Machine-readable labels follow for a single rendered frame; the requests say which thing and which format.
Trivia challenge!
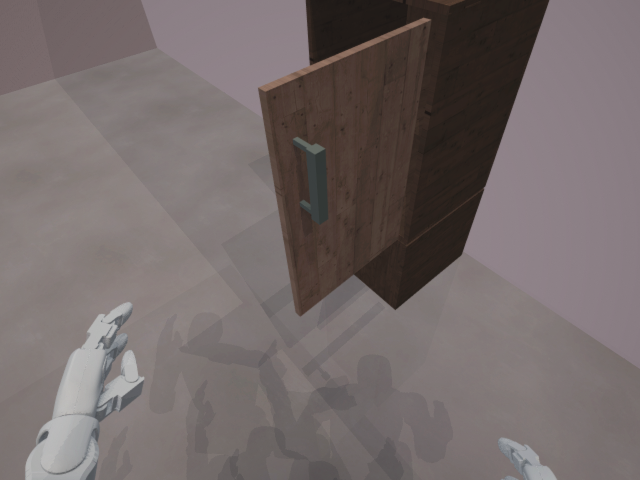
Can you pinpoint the cupboard door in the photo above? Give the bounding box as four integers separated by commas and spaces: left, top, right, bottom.
258, 18, 431, 317

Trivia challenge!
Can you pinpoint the robot left forearm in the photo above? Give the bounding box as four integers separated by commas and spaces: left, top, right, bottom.
25, 414, 100, 480

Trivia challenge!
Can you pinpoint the handle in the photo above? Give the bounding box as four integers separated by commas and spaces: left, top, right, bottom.
293, 137, 328, 225

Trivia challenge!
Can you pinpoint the right robot hand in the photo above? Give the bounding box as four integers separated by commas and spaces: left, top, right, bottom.
498, 438, 557, 480

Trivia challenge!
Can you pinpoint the left robot hand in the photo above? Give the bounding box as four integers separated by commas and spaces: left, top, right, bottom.
52, 302, 144, 422

